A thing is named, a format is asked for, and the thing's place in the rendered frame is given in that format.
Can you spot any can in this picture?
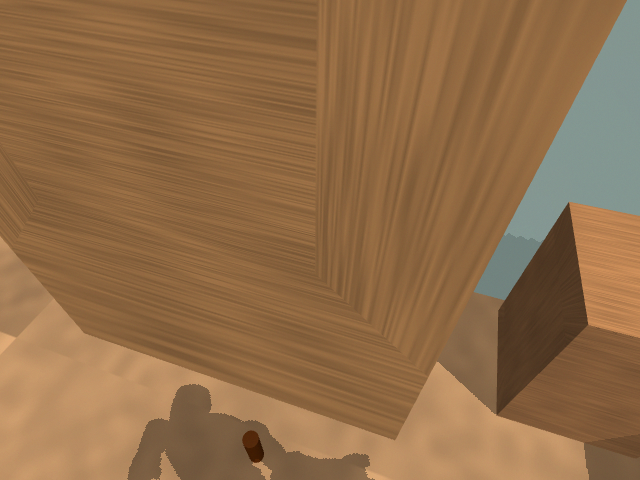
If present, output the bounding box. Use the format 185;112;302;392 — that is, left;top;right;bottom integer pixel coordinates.
242;430;264;463

